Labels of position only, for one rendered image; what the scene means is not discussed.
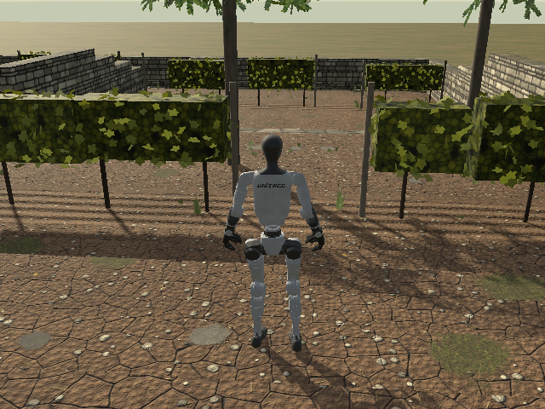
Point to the left robot forearm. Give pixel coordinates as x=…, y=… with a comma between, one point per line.
x=231, y=223

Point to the robot left thigh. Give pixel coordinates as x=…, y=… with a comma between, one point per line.
x=252, y=251

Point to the robot right hand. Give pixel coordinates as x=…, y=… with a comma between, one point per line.
x=312, y=239

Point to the left robot upper arm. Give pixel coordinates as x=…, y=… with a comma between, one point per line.
x=244, y=180

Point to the right robot upper arm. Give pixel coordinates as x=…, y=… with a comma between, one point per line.
x=299, y=180

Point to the right robot foot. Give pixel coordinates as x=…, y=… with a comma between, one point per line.
x=295, y=344

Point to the right robot forearm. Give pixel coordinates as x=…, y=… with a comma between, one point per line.
x=314, y=225

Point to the robot left hand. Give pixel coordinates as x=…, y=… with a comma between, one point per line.
x=235, y=238

